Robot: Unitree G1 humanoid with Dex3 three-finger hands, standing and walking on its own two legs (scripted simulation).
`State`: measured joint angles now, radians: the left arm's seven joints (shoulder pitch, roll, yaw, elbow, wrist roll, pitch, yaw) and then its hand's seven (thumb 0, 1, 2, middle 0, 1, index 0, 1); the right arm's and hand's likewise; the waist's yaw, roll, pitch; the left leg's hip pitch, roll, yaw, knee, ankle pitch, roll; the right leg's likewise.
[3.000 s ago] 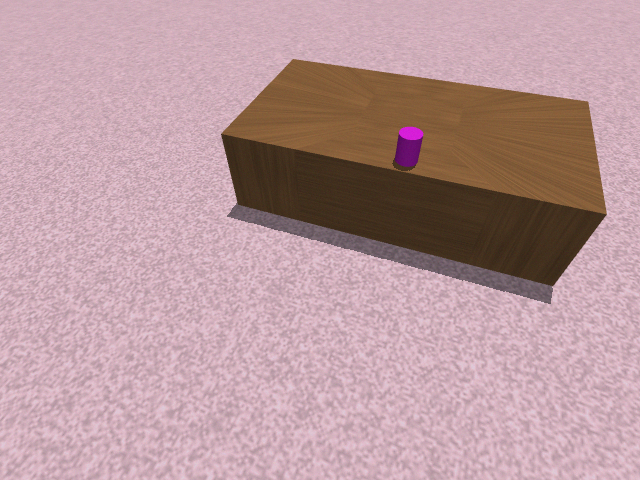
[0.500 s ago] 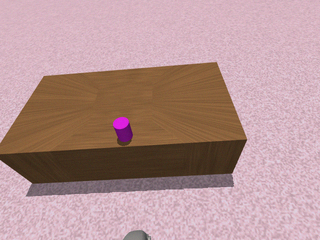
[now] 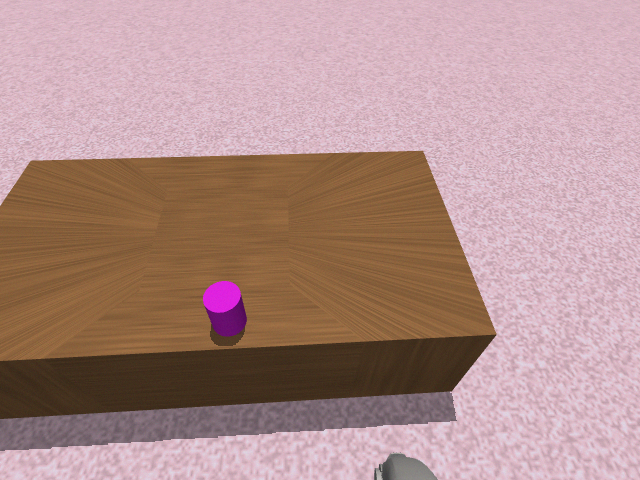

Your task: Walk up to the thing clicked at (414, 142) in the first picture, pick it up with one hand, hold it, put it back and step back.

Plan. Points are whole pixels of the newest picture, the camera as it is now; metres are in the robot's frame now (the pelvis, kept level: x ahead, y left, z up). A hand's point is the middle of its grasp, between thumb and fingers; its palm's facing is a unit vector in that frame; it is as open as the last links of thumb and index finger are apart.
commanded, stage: walk up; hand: left
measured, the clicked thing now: (226, 309) +0.54 +0.22 -0.33
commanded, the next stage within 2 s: stand in 1.84 s
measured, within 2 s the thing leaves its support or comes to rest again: neither
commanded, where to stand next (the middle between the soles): +0.16 +0.00 m, yaw +2 degrees
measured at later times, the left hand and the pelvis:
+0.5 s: hand (152, 474) +0.17 +0.25 -0.15, palm faces +0.01 -0.92 -0.38, open 7.4 cm; pelvis +0.09 -0.02 -0.02, yaw +2 degrees
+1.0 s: hand out of the picture +0.16 +0.26 -0.15, palm faces +0.06 -0.93 -0.36, open 7.4 cm; pelvis +0.11 -0.01 +0.00, yaw +3 degrees
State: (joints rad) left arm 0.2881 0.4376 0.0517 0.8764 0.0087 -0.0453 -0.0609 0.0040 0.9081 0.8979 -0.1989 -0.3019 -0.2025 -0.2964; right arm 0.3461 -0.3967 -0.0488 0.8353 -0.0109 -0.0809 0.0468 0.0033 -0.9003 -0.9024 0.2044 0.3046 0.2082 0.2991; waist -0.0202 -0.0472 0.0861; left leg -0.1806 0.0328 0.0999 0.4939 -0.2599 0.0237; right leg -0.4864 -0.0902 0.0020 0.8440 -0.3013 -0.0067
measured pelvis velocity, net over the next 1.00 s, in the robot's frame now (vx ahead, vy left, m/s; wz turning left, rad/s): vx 0.11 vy -0.01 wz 0.05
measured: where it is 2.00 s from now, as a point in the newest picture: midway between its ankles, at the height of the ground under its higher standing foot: outside the picture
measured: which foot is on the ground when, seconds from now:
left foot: down 0.00-0.16, up 0.18-0.48, down 0.50-1.00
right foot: up 0.00-0.12, down 0.14-1.00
